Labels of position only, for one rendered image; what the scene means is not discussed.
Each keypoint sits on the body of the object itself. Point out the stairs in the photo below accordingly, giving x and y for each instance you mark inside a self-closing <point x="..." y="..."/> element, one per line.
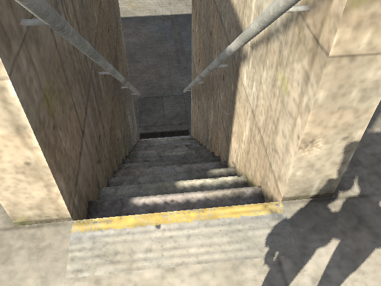
<point x="171" y="174"/>

